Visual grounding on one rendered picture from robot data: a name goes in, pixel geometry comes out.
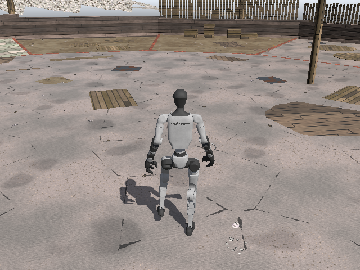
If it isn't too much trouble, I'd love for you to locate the robot left hand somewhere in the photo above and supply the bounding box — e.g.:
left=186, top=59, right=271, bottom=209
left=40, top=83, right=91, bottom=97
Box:
left=145, top=160, right=158, bottom=174

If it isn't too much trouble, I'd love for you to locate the left robot upper arm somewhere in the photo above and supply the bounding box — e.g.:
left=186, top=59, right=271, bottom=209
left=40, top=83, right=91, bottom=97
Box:
left=154, top=114, right=169, bottom=145

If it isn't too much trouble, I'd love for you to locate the right robot upper arm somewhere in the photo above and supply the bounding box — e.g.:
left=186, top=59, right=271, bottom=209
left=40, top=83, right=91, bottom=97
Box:
left=192, top=114, right=208, bottom=144

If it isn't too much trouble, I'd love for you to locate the left robot forearm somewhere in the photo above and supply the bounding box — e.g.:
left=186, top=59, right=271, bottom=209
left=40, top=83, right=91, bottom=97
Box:
left=146, top=136, right=159, bottom=162

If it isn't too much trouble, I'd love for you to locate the right robot shin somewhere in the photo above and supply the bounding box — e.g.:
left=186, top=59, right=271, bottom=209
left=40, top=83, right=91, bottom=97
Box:
left=187, top=191, right=197, bottom=228

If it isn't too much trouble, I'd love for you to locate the robot right hand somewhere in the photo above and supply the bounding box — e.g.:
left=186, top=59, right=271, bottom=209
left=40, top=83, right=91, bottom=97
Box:
left=202, top=155, right=215, bottom=167

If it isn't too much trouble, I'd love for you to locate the right robot forearm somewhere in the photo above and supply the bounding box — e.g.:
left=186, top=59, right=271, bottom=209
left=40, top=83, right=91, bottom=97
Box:
left=202, top=136, right=213, bottom=158

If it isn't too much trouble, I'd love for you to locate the robot torso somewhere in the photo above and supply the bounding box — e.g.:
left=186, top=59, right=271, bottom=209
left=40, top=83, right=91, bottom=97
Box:
left=167, top=111, right=194, bottom=169

